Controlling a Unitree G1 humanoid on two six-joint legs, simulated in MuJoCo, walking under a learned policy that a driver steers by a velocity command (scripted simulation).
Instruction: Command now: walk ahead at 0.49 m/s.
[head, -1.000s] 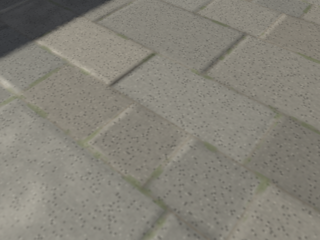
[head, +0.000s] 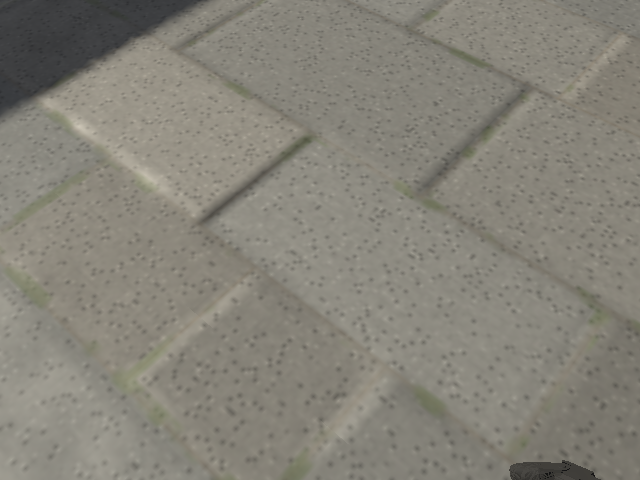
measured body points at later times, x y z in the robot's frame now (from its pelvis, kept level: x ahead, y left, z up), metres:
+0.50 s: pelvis +0.26 -0.01 +0.02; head +0.30 -0.01 +0.47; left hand +0.47 +0.20 -0.10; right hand +0.16 -0.23 -0.12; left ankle +0.14 +0.05 -0.72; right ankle +0.43 -0.13 -0.69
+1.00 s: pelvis +0.53 -0.04 +0.02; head +0.56 -0.04 +0.47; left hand +0.43 +0.18 -0.13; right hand +0.72 -0.24 -0.11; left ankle +0.67 +0.11 -0.67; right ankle +0.45 -0.11 -0.72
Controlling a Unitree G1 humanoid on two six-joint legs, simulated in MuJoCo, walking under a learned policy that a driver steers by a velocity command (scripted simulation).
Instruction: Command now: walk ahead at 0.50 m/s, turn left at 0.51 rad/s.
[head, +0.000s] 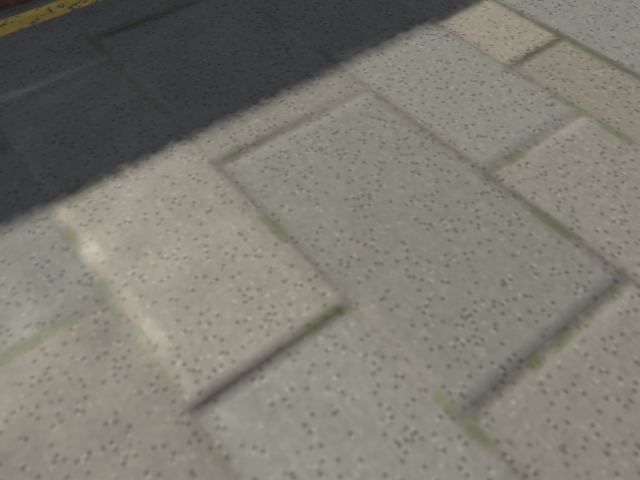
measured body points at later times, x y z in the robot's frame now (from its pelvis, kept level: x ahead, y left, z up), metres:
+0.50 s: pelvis +0.26 +0.05 +0.00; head +0.29 +0.08 +0.45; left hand +0.37 +0.33 -0.11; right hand +0.32 -0.22 -0.12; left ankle +0.18 +0.07 -0.74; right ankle +0.46 -0.08 -0.67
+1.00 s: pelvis +0.55 +0.07 +0.01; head +0.58 +0.06 +0.45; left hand +0.51 +0.34 -0.12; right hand +0.73 -0.15 -0.11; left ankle +0.65 +0.26 -0.67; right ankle +0.53 +0.02 -0.74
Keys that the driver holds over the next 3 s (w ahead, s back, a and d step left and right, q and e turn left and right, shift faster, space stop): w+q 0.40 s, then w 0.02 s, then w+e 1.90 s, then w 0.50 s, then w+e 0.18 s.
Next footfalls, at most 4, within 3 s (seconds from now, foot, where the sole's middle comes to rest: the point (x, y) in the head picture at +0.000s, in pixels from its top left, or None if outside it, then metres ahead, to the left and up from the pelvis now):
0.14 left None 0.22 0.08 -0.78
0.70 right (336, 431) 0.57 0.02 -0.78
1.24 left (255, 320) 0.84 0.22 -0.78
1.78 right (370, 256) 1.04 -0.06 -0.78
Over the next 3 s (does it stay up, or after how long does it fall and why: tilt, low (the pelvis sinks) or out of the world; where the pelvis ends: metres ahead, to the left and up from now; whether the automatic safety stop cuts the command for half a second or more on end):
stays up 1.42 -0.33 0.01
